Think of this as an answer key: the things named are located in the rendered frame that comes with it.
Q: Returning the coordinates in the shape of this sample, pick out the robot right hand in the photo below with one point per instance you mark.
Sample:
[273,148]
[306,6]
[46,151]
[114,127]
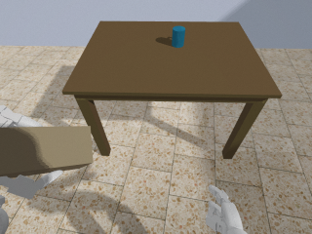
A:
[222,218]

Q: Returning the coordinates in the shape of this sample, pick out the robot left hand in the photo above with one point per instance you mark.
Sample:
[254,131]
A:
[22,185]

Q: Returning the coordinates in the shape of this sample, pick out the table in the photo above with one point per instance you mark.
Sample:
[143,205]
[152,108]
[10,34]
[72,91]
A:
[136,61]

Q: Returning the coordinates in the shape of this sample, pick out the sponge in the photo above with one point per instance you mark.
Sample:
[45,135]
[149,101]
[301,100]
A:
[30,151]

